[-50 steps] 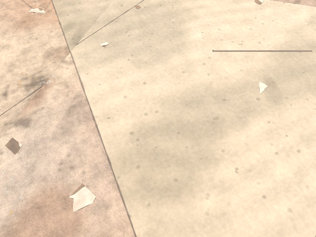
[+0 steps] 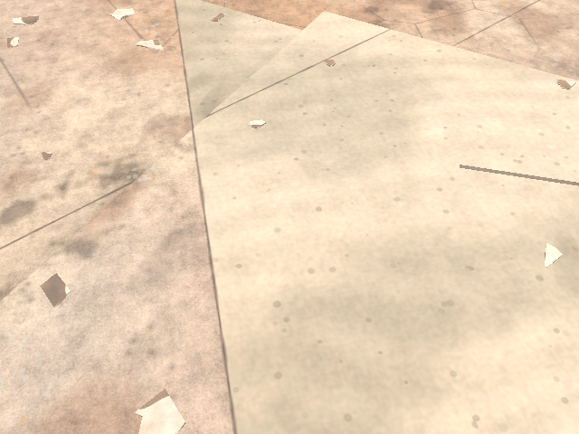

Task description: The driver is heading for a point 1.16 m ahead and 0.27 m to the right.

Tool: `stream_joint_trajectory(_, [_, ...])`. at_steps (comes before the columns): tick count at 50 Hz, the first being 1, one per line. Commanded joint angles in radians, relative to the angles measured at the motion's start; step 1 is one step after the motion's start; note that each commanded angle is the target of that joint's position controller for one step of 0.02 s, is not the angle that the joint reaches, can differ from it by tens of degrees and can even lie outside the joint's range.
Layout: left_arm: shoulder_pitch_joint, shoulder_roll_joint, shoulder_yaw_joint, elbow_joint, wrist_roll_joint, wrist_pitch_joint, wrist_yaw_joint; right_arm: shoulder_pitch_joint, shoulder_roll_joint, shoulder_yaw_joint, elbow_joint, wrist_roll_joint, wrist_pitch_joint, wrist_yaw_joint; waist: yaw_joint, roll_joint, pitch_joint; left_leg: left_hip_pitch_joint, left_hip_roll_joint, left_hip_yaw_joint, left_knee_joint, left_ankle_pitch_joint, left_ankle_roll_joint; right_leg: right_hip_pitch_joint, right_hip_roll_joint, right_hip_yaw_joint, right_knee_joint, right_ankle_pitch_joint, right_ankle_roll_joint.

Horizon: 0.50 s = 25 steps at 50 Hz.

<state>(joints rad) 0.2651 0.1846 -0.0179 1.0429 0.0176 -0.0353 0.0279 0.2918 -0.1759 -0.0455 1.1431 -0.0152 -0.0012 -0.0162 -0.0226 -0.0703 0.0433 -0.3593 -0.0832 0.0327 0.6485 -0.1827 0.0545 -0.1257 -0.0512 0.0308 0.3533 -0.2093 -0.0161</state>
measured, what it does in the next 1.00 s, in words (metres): lifts its right foot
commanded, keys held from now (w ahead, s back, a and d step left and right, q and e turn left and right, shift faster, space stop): no key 0.46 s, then w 0.54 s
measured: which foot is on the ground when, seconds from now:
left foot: down 0.00-1.00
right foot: down 0.00-0.68, up 0.70-1.00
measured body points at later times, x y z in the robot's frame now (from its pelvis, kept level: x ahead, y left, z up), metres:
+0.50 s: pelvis +0.00 +0.01 +0.00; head +0.00 +0.01 +0.45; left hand -0.01 +0.23 -0.16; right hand -0.02 -0.19 -0.17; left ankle +0.06 +0.12 -0.71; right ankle +0.01 -0.11 -0.75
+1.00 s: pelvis +0.09 -0.02 +0.02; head +0.09 -0.04 +0.47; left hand +0.21 +0.22 -0.10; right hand +0.04 -0.26 -0.14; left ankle +0.04 +0.11 -0.71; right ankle +0.11 -0.12 -0.72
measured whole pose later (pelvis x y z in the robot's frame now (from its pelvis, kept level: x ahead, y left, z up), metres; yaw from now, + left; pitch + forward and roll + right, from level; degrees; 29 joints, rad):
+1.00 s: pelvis +0.09 -0.02 +0.02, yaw -2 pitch +1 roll +2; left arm 0.16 0.20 0.05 0.97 0.01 -0.03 -0.01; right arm 0.38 -0.19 -0.07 1.12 -0.03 -0.07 -0.03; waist -0.04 -0.01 -0.04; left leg -0.15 -0.03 0.01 0.44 -0.31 0.03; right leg -0.27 -0.05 -0.06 0.44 -0.17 -0.01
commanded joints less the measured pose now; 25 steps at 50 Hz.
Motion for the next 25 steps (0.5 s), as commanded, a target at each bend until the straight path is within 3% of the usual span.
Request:
stream_joint_trajectory(1, [0.03,0.134,0.019,-0.017,-0.009,0.025,0.009,0.075,0.001,0.011,0.001,-0.013,0.007,-0.005,0.007,-0.062,0.006,0.137,0.049,-0.048,0.038,-0.074,-0.014,-0.255,-0.182,0.108,-0.134,-0.112,-0.1])
stream_joint_trajectory(2, [-0.028,0.129,0.018,-0.025,-0.005,0.026,0.007,0.078,-0.021,0.007,0.004,-0.022,0.017,-0.005,-0.01,-0.074,0.044,0.179,0.044,-0.031,0.098,-0.059,-0.02,-0.343,-0.16,0.107,-0.167,-0.226,-0.103])
stream_joint_trajectory(4, [-0.048,0.113,0.013,-0.02,-0.002,0.03,0.011,0.076,-0.045,0.001,-0.002,-0.021,0.026,-0.002,-0.023,-0.064,0.069,0.199,0.052,-0.029,0.065,-0.033,-0.025,-0.397,-0.135,0.094,-0.173,-0.302,-0.092])
stream_joint_trajectory(6, [-0.041,0.106,0.014,-0.014,-0.01,0.035,0.013,0.108,-0.02,0.008,0.016,-0.02,0.022,0.0,-0.028,-0.023,0.072,0.195,0.053,-0.045,0.019,0.011,-0.024,-0.378,-0.112,0.073,-0.152,-0.308,-0.069])
stream_joint_trajectory(9, [-0.024,0.09,0.014,0.0,-0.011,0.042,0.013,0.127,0.003,0.017,0.03,-0.017,0.009,-0.003,-0.026,0.028,0.07,0.152,0.063,-0.086,-0.068,0.059,-0.015,-0.311,-0.087,0.038,-0.111,-0.296,-0.04])
stream_joint_trajectory(12, [0.07,0.051,0.01,0.035,-0.009,0.058,0.007,0.069,-0.031,0.019,0.007,-0.011,-0.005,-0.008,0.023,0.128,0.075,-0.06,0.15,-0.244,-0.326,-0.088,0.002,-0.078,-0.015,-0.036,0.013,-0.223,0.008])
stream_joint_trajectory(14, [0.149,0.017,0.006,0.075,0.0,0.059,0.003,0.021,-0.027,0.02,-0.008,0.002,-0.015,-0.013,0.066,0.111,0.012,-0.123,0.149,-0.241,-0.305,-0.134,-0.006,0.093,-0.015,-0.042,0.052,-0.066,0.016])
stream_joint_trajectory(16, [0.158,0.02,0.001,0.085,0.007,0.044,0.005,0.008,-0.023,0.013,-0.012,0.014,-0.012,-0.014,0.054,0.092,-0.023,-0.038,0.112,-0.181,-0.241,-0.075,-0.021,0.021,-0.037,-0.025,0.017,-0.101,0.015])
stream_joint_trajectory(19, [0.07,0.057,-0.003,0.059,-0.001,0.024,0.01,0.046,0.024,0.014,0.01,-0.003,0.013,-0.004,-0.013,0.023,0.024,0.141,0.066,-0.113,-0.162,0.043,-0.025,-0.231,-0.076,0.049,-0.121,-0.309,0.016])
stream_joint_trajectory(21, [0.034,0.068,-0.002,0.05,-0.01,0.016,0.013,0.088,0.036,0.013,0.033,-0.015,0.023,0.001,-0.043,-0.012,0.033,0.211,0.047,-0.082,-0.102,0.082,-0.024,-0.308,-0.088,0.066,-0.165,-0.324,0.021])
stream_joint_trajectory(23, [0.026,0.065,-0.004,0.047,-0.01,0.013,0.015,0.108,0.036,0.014,0.045,-0.019,0.025,0.004,-0.052,-0.031,0.031,0.224,0.041,-0.069,-0.055,0.071,-0.021,-0.332,-0.095,0.067,-0.181,-0.328,0.013])
stream_joint_trajectory(25, [0.031,0.08,0.002,0.049,-0.007,0.018,0.016,0.139,0.04,0.016,0.056,-0.026,0.022,0.008,-0.052,-0.097,0.024,0.231,0.005,-0.01,0.042,-0.028,-0.022,-0.368,-0.105,0.082,-0.228,-0.482,-0.005])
